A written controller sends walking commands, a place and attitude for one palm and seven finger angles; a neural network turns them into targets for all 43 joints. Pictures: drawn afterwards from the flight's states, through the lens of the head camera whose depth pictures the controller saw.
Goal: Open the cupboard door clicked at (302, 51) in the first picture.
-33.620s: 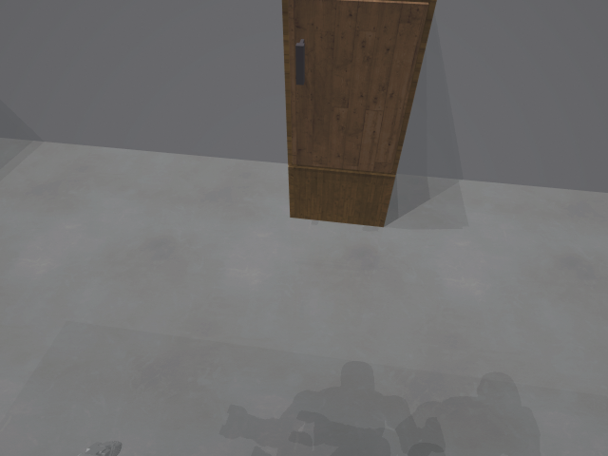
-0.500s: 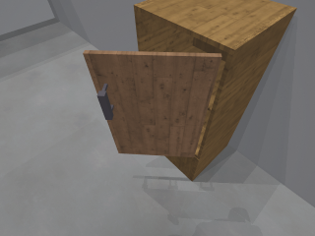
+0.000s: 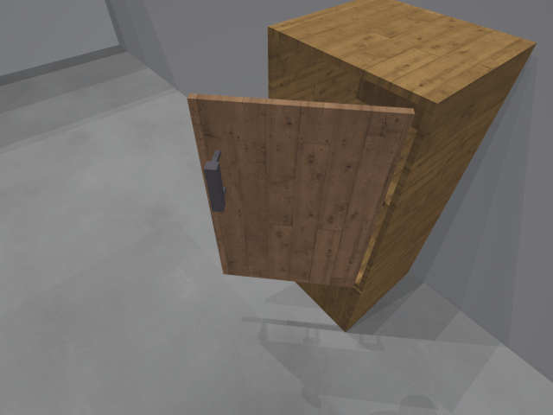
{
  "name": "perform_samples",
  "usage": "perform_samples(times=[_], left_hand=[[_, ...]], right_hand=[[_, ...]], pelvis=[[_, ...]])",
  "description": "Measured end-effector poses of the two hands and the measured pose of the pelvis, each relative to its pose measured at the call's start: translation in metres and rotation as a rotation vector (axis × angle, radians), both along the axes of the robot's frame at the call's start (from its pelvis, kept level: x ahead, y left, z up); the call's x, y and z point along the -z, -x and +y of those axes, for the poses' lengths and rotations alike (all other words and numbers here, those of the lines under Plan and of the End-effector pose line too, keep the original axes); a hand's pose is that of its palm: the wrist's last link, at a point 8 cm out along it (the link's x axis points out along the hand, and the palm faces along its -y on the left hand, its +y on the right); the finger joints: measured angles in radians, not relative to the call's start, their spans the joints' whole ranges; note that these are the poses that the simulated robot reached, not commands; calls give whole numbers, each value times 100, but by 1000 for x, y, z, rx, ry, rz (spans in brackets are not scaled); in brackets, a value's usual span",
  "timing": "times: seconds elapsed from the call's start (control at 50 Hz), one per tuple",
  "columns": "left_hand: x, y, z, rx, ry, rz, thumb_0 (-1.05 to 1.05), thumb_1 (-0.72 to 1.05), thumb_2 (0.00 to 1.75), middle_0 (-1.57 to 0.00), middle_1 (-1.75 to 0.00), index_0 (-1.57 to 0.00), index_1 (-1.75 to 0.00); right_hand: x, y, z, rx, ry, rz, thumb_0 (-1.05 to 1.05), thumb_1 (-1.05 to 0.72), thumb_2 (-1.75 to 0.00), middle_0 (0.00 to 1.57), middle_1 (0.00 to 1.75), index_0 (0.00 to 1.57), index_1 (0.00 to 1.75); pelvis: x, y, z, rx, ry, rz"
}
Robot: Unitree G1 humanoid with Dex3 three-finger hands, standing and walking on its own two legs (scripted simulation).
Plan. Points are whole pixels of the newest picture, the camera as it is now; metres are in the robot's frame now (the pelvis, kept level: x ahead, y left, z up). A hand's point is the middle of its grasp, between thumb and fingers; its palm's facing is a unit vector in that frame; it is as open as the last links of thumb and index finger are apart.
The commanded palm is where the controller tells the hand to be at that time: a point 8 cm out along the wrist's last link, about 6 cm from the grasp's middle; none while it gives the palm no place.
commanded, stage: come to a stop and stand still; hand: left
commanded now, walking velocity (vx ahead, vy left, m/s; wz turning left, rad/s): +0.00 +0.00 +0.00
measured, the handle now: (217, 180) +0.55 +0.17 +0.00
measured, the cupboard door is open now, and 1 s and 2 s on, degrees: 43 43 43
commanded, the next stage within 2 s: look again from close up in 0.26 s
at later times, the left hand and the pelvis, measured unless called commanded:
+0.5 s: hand out of the picture +0.01 +0.18 -0.16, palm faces -0.01 -0.98 -0.21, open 7.4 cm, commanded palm none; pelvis +0.01 +0.01 +0.01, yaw -1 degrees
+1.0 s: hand out of the picture +0.10 +0.19 -0.13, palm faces +0.16 -0.96 -0.23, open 7.2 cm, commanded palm +0.14 +0.22 -0.06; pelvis +0.03 +0.00 +0.01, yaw +0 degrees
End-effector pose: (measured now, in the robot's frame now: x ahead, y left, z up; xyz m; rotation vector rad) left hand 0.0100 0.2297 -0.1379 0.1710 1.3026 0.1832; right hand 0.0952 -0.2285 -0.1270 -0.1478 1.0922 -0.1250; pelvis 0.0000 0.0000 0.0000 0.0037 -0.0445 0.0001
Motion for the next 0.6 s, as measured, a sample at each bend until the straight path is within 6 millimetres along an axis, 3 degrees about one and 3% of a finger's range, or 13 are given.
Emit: perform_samples(times=[0.1,0.24,0.44,0.6], left_hand=[[-9,5,15,4,-21,-6,0,91,90,-20,-30,-20,-30],[-16,14,22,12,-31,16,0,91,90,-20,-30,-20,-30],[-13,12,8,27,7,73,0,91,90,-20,-30,-20,-30],[-8,-7,-6,40,32,75,1,92,90,-20,-30,-20,-30]], right_hand=[[2,15,18,-9,-32,9,0,-91,-90,20,30,19,30],[5,46,12,10,-16,92,-1,-93,-90,20,30,20,30],[8,97,11,50,-17,266,0,-91,-90,20,30,19,30],[8,109,19,72,-40,331,0,-91,-90,20,30,19,30]], pelvis=[[-4,4,9,4,2,1],[-8,7,13,8,-3,26],[-12,-2,10,11,-5,38],[-13,-12,5,15,-5,37]])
